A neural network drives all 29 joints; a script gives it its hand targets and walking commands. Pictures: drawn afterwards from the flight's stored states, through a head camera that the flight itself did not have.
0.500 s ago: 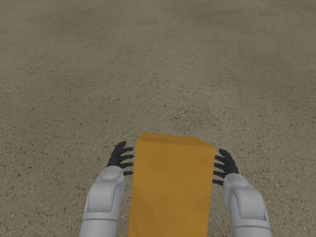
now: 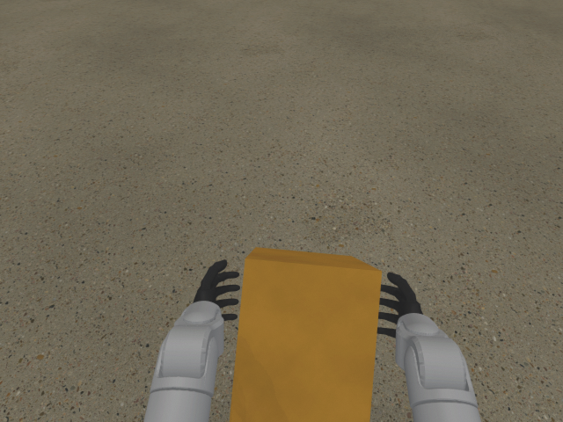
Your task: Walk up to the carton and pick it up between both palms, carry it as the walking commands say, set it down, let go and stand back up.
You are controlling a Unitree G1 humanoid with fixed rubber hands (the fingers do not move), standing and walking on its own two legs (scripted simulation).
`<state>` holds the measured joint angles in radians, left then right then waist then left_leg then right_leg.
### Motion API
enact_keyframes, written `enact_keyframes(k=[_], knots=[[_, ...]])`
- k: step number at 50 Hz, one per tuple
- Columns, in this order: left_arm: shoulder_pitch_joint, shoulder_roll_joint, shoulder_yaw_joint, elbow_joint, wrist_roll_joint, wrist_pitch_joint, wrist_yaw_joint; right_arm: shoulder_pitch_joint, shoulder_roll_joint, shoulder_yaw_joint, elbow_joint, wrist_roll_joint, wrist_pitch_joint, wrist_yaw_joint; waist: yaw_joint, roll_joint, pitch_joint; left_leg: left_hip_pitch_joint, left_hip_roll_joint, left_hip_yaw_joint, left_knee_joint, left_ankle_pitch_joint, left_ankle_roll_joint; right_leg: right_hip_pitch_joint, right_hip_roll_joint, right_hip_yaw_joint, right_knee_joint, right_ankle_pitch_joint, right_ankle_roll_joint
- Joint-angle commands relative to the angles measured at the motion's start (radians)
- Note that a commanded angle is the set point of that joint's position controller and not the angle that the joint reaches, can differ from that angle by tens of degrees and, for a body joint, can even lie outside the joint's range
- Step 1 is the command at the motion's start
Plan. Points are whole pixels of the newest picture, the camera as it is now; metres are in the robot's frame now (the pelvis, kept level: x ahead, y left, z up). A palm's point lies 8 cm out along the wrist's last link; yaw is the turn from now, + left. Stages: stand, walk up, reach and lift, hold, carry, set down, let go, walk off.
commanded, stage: carry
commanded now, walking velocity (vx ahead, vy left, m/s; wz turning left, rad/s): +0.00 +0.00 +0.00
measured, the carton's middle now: (301, 328) +0.31 -0.01 -0.08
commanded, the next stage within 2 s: hold in 0.10 s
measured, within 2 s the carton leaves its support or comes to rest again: neither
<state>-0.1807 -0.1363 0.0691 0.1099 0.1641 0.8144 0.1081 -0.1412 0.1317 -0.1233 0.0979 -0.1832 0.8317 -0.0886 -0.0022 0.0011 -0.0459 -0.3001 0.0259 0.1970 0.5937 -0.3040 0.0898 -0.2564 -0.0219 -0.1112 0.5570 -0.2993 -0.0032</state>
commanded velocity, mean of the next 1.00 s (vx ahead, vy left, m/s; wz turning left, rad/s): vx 0.00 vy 0.00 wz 0.00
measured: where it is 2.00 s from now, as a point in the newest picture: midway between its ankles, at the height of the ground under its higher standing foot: outside the picture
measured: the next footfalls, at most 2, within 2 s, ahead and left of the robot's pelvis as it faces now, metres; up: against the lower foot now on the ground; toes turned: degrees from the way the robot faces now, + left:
none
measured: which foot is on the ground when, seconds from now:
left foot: down 0.00-1.00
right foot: down 0.00-1.00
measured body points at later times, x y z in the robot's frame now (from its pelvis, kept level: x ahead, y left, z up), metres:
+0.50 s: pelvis -0.04 -0.01 +0.00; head -0.04 -0.01 +0.45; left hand +0.24 +0.16 +0.02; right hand +0.27 -0.13 +0.02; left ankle +0.02 +0.06 -0.73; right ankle +0.00 -0.15 -0.73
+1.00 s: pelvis -0.07 -0.03 -0.03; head -0.08 -0.01 +0.42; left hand +0.27 +0.13 -0.02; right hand +0.27 -0.16 -0.02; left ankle +0.02 +0.05 -0.73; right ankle +0.00 -0.15 -0.73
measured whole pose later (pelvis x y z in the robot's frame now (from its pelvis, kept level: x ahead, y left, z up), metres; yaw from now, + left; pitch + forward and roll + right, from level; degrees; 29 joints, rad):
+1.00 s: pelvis -0.07 -0.03 -0.03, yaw +11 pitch -9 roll -1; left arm -0.61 -0.10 0.35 0.77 0.31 0.50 0.08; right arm -0.52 0.18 -0.49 0.64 -0.30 0.53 -0.04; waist -0.12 -0.05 0.15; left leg -0.35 -0.07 0.01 0.77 -0.26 0.08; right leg -0.27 0.05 0.07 0.79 -0.37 0.00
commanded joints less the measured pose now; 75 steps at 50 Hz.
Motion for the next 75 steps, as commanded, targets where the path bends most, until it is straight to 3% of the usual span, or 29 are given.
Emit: enact_keyframes(k=[1,5,6,10,11,13,16,19,23,24,25,28,32,38,40,45,46,49,50,51,52,56,57,60,61,65,66,70,75], knots=[[-0.536,-0.926,-0.561,-0.336,-0.320,-0.059,-0.231,-0.607,0.868,0.577,-0.367,0.328,-0.078,0.213,-0.009,0.025,-0.383,0.123,0.181,-0.199,-0.152,0.303,-0.019,0.107,-0.092,0.121,-0.066,0.204,-0.050],[-0.488,-0.875,-0.512,-0.252,-0.276,-0.040,-0.214,-0.588,0.827,0.537,-0.298,0.299,-0.064,0.202,-0.006,0.035,-0.418,0.131,0.182,-0.195,-0.130,0.379,-0.005,0.128,-0.097,0.113,-0.042,0.254,-0.051],[-0.328,-0.859,-0.422,0.000,-0.175,-0.042,-0.222,-0.356,0.777,0.508,-0.050,0.170,-0.074,0.207,-0.016,0.007,-0.168,0.289,-0.050,-0.313,-0.147,0.496,-0.018,0.087,0.077,0.256,-0.145,0.268,-0.033],[-0.393,-0.908,-0.532,-0.186,-0.232,-0.136,-0.232,-0.490,0.833,0.634,-0.223,0.247,-0.166,0.244,0.016,-0.004,-0.377,0.419,-0.010,-0.347,-0.106,0.840,-0.050,0.126,0.102,0.265,-0.093,0.416,-0.017],[-0.398,-0.965,-0.551,-0.204,-0.241,-0.138,-0.229,-0.594,0.867,0.669,-0.272,0.287,-0.184,0.268,0.029,0.057,-0.387,0.460,-0.003,-0.377,-0.091,0.839,-0.054,0.075,0.101,0.273,-0.082,0.365,-0.028],[-0.469,-1.011,-0.599,-0.266,-0.292,-0.154,-0.230,-0.610,0.868,0.667,-0.290,0.311,-0.205,0.282,-0.001,0.041,-0.476,0.581,0.022,-0.389,-0.052,0.932,-0.076,-0.022,0.110,0.284,-0.082,0.327,-0.040],[-0.482,-1.032,-0.644,-0.228,-0.336,-0.152,-0.248,-0.632,0.814,0.581,-0.305,0.281,-0.220,0.277,-0.116,0.066,-0.451,0.614,0.010,-0.418,-0.046,0.787,-0.078,-0.104,0.100,0.275,-0.097,0.249,-0.066],[-0.565,-1.006,-0.617,-0.164,-0.331,-0.143,-0.259,-0.643,0.794,0.500,-0.229,0.234,-0.213,0.272,-0.165,0.009,-0.399,0.621,-0.014,-0.411,-0.043,0.526,-0.077,-0.190,0.088,0.271,-0.119,0.110,-0.076],[-0.635,-0.950,-0.548,-0.058,-0.277,-0.144,-0.272,-0.732,0.841,0.486,-0.127,0.231,-0.200,0.287,-0.116,-0.032,-0.354,0.499,-0.039,-0.394,-0.071,0.227,-0.081,-0.137,0.064,0.272,-0.123,-0.001,-0.074],[-0.586,-1.129,-0.723,-0.071,-0.324,-0.171,-0.283,-0.601,0.905,0.488,-0.153,0.208,-0.205,0.289,-0.226,-0.036,-0.501,0.606,0.011,-0.439,-0.101,0.199,-0.077,-0.089,0.063,0.290,-0.134,0.195,-0.079],[-0.641,-1.124,-0.663,-0.016,-0.310,-0.176,-0.286,-0.638,0.890,0.446,-0.075,0.199,-0.193,0.302,-0.232,-0.048,-0.417,0.539,0.012,-0.449,-0.117,0.110,-0.082,-0.121,0.065,0.277,-0.125,0.123,-0.067],[-0.786,-1.098,-0.528,0.149,-0.242,-0.190,-0.300,-0.768,0.912,0.364,0.115,0.175,-0.191,0.329,-0.211,-0.071,-0.282,0.473,0.000,-0.449,-0.137,-0.067,-0.072,-0.183,0.048,0.285,-0.151,-0.089,-0.063],[-0.919,-1.045,-0.311,0.350,-0.158,-0.243,-0.303,-0.994,0.920,0.273,0.279,0.196,-0.237,0.367,-0.118,-0.035,-0.151,0.337,0.001,-0.465,-0.142,-0.280,-0.046,-0.178,0.050,0.286,-0.105,-0.270,-0.048],[-0.997,-0.905,-0.050,0.588,-0.040,-0.293,-0.294,-1.218,0.953,0.189,0.434,0.171,-0.277,0.356,0.020,-0.069,-0.056,0.343,-0.049,-0.372,-0.044,-0.228,-0.017,-0.314,0.018,0.298,-0.127,-0.404,-0.046],[-1.057,-0.879,-0.012,0.628,-0.025,-0.313,-0.296,-1.287,0.946,0.162,0.427,0.165,-0.296,0.338,0.021,-0.076,-0.086,0.368,-0.063,-0.352,0.000,-0.218,-0.008,-0.330,0.007,0.329,-0.147,-0.463,-0.047],[-1.147,-0.959,-0.064,0.633,-0.069,-0.347,-0.311,-1.252,0.909,0.071,0.499,0.100,-0.343,0.301,-0.127,-0.057,-0.166,0.415,-0.050,-0.371,0.006,-0.219,-0.026,-0.330,0.019,0.281,-0.097,-0.362,-0.053],[-1.115,-0.970,-0.045,0.628,-0.049,-0.355,-0.306,-1.286,0.912,0.081,0.471,0.102,-0.358,0.302,-0.090,-0.041,-0.201,0.400,-0.053,-0.376,0.019,-0.192,-0.024,-0.344,0.020,0.294,-0.085,-0.349,-0.064],[-1.084,-1.041,-0.091,0.651,-0.059,-0.380,-0.294,-1.224,0.841,0.030,0.469,0.086,-0.392,0.308,-0.161,0.073,-0.259,0.377,-0.020,-0.433,-0.017,-0.221,-0.052,-0.375,0.047,0.248,0.000,-0.214,-0.068],[-1.079,-1.009,-0.081,0.637,-0.046,-0.400,-0.281,-1.173,0.861,0.032,0.532,0.075,-0.399,0.305,-0.123,0.060,-0.262,0.322,-0.029,-0.408,0.013,-0.159,-0.052,-0.356,0.033,0.274,-0.003,-0.194,-0.074],[-1.024,-1.030,-0.104,0.686,-0.045,-0.401,-0.281,-1.088,0.809,-0.032,0.563,0.029,-0.405,0.307,-0.209,0.077,-0.263,0.311,-0.010,-0.444,-0.021,-0.214,-0.060,-0.396,0.051,0.241,0.033,-0.153,-0.062],[-0.965,-1.046,-0.095,0.668,-0.025,-0.429,-0.273,-1.089,0.854,0.044,0.502,0.028,-0.430,0.304,-0.132,0.048,-0.311,0.260,-0.026,-0.420,0.004,-0.118,-0.054,-0.354,0.043,0.256,0.040,-0.112,-0.070],[-0.977,-1.090,-0.212,0.567,-0.085,-0.524,-0.255,-0.964,0.835,0.082,0.514,0.010,-0.508,0.313,-0.212,0.001,-0.476,0.326,-0.024,-0.433,0.059,0.075,-0.070,-0.430,0.059,0.244,0.089,0.042,-0.059],[-0.982,-1.104,-0.215,0.541,-0.085,-0.554,-0.240,-1.029,0.871,0.151,0.446,0.045,-0.540,0.316,-0.152,-0.010,-0.501,0.282,-0.029,-0.430,0.081,0.120,-0.071,-0.410,0.059,0.256,0.109,0.053,-0.059],[-0.935,-1.080,-0.264,0.521,-0.077,-0.607,-0.216,-1.037,0.864,0.228,0.384,0.080,-0.601,0.315,-0.124,-0.026,-0.628,0.272,-0.038,-0.440,0.155,0.292,-0.067,-0.473,0.073,0.247,0.164,0.148,-0.048],[-0.966,-1.114,-0.336,0.451,-0.106,-0.629,-0.208,-0.990,0.880,0.245,0.384,0.085,-0.618,0.318,-0.163,0.003,-0.738,0.332,-0.035,-0.472,0.165,0.324,-0.072,-0.510,0.086,0.235,0.208,0.168,-0.036],[-0.787,-1.101,-0.400,0.398,-0.096,-0.670,-0.155,-0.961,0.800,0.377,0.288,0.149,-0.676,0.329,-0.081,0.008,-0.921,0.426,-0.038,-0.496,0.263,0.639,-0.082,-0.637,0.118,0.220,0.279,0.221,-0.025],[-0.781,-1.081,-0.443,0.375,-0.099,-0.672,-0.150,-0.939,0.806,0.387,0.270,0.156,-0.686,0.325,-0.098,0.028,-0.969,0.436,-0.035,-0.508,0.291,0.693,-0.078,-0.655,0.119,0.224,0.290,0.238,-0.021],[-0.802,-0.994,-0.481,0.370,-0.103,-0.668,-0.151,-0.882,0.779,0.378,0.285,0.143,-0.681,0.302,-0.127,0.038,-0.989,0.273,-0.063,-0.472,0.319,0.505,-0.072,-0.626,0.126,0.217,0.326,0.234,-0.017],[-0.796,-1.003,-0.429,0.453,-0.066,-0.645,-0.161,-0.878,0.796,0.333,0.378,0.105,-0.659,0.307,-0.100,0.094,-0.815,0.061,-0.091,-0.439,0.331,0.285,-0.082,-0.743,0.124,0.215,0.373,0.109,-0.024]])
